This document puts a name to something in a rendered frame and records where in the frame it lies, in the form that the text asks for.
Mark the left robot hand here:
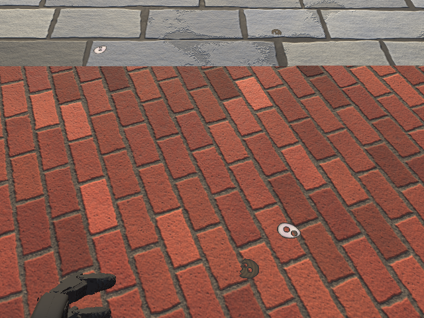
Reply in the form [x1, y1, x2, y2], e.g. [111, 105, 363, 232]
[30, 272, 116, 318]

